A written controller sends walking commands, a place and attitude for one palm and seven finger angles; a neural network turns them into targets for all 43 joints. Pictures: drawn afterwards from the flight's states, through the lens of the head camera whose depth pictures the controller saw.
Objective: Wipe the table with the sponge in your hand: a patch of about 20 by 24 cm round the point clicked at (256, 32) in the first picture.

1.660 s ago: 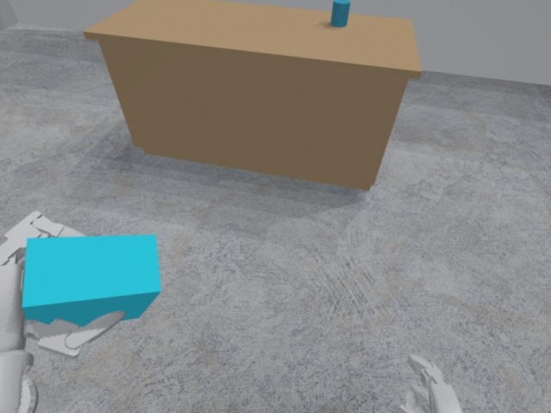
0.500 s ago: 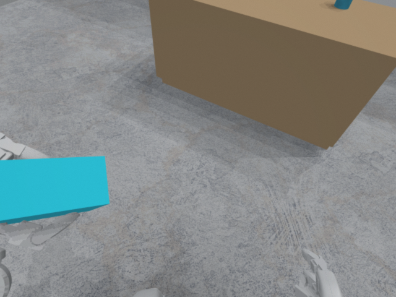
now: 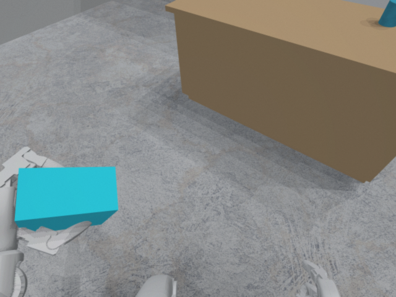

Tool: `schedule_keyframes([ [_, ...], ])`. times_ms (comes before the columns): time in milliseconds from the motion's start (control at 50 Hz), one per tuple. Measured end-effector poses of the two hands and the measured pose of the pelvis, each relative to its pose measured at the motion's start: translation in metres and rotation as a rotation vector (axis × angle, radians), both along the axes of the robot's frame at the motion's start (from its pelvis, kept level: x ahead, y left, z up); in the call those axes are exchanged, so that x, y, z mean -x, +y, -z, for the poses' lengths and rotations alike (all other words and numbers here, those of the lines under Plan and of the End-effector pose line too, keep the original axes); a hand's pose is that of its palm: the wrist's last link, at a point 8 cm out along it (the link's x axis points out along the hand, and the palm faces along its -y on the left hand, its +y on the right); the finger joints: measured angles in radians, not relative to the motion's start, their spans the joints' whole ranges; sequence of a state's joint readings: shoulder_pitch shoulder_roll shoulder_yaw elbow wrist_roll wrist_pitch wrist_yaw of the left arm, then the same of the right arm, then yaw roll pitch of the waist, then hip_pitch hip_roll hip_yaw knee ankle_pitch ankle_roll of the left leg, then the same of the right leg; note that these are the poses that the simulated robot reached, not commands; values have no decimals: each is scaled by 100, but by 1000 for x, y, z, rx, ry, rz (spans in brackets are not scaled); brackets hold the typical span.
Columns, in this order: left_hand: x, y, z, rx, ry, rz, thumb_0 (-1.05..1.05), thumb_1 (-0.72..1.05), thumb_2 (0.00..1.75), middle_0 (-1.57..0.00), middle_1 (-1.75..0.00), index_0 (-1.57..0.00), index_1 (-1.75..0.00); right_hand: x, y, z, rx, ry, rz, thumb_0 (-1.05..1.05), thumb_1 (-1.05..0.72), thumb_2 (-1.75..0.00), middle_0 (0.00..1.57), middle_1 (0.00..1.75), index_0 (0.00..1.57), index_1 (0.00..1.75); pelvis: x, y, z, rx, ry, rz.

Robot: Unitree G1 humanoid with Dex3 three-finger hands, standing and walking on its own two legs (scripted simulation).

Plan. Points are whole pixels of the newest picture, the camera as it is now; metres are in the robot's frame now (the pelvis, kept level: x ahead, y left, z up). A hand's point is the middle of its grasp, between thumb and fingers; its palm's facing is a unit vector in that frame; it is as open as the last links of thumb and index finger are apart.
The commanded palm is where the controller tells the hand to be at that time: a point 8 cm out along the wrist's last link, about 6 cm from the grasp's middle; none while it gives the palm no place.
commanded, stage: walk to a spot facing it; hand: left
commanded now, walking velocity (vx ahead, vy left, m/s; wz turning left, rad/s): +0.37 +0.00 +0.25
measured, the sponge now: (81, 200) +0.23 +0.19 +0.15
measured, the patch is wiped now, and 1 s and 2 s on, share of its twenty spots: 0.00 0.00 0.00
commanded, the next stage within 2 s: none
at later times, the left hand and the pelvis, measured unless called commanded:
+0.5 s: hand (77, 124) +0.34 +0.22 +0.20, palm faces +0.43 -0.78 -0.44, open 10.4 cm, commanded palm +0.29 +0.27 +0.18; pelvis +0.14 -0.02 +0.00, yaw +3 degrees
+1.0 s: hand (101, 88) +0.46 +0.22 +0.18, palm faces +0.57 -0.70 -0.43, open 10.4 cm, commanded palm +0.40 +0.26 +0.18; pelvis +0.30 -0.05 -0.01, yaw +11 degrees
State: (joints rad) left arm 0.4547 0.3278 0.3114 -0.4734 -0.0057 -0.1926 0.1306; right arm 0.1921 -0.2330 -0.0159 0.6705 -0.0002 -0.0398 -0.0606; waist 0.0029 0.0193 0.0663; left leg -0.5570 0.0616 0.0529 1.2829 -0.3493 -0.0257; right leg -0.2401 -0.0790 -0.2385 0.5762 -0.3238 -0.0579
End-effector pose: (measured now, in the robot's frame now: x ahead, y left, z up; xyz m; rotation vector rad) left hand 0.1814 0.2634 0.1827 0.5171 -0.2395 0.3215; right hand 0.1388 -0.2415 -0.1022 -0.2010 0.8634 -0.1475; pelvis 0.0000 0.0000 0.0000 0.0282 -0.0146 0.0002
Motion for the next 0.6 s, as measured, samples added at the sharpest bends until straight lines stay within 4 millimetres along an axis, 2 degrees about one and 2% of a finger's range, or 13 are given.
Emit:
schedule_keyframes([
  [80,-18,-3,-14,-53,-8,7,-1,-51,98,-70,-135,-71,-134,-22,-22,-15,48,5,12,1,-91,-90,20,30,20,30,-23,-7,-7,-13,15,-18],
  [160,-36,4,-22,-76,-44,-19,-1,-51,98,-70,-135,-71,-134,-51,-27,-23,73,-7,3,1,-91,-90,20,30,19,30,-49,-7,-7,-18,19,-24],
  [220,-54,12,-19,-55,-85,-47,-1,-51,98,-70,-135,-71,-134,-77,-20,-23,81,-28,-6,1,-91,-90,19,30,19,30,-72,-3,-2,-22,14,-19],
  [260,-69,18,-13,-42,-128,-49,-1,-51,98,-70,-135,-71,-134,-97,-13,-20,85,-69,-8,1,-91,-90,20,30,19,30,-89,3,9,-16,6,-3],
  [300,-87,21,-6,-27,-167,-39,-1,-51,98,-70,-135,-71,-134,-117,-3,-14,64,-112,4,1,-91,-90,20,30,19,30,-98,5,18,-17,-13,-10],
  [340,-105,22,-2,-16,-169,-29,-1,-51,98,-70,-135,-71,-134,-132,11,-13,18,-127,-9,1,-91,-90,19,30,19,30,-105,3,18,-15,-23,-27],
  [400,-120,16,-9,-26,-152,-14,-1,-51,98,-70,-135,-71,-134,-150,31,-15,-53,-141,-35,1,-91,-90,20,30,19,30,-117,-3,12,3,-13,-41],
  [460,-121,4,-22,-50,-146,-4,-1,-51,98,-70,-135,-71,-134,-164,43,-18,-106,-142,-64,1,-91,-90,20,30,20,30,-133,-11,4,23,2,-45],
  [540,-122,-9,-32,-83,-122,-50,-1,-51,98,-70,-135,-71,-135,-181,41,-12,-140,-109,-106,1,-90,-89,20,30,20,30,-158,-26,-2,42,9,-64],
  [600,-131,-17,-25,-91,-104,-130,-1,-51,98,-70,-135,-71,-135,-199,26,3,-141,-80,-137,1,-90,-89,20,30,20,30,-179,-44,5,34,3,-88],
])
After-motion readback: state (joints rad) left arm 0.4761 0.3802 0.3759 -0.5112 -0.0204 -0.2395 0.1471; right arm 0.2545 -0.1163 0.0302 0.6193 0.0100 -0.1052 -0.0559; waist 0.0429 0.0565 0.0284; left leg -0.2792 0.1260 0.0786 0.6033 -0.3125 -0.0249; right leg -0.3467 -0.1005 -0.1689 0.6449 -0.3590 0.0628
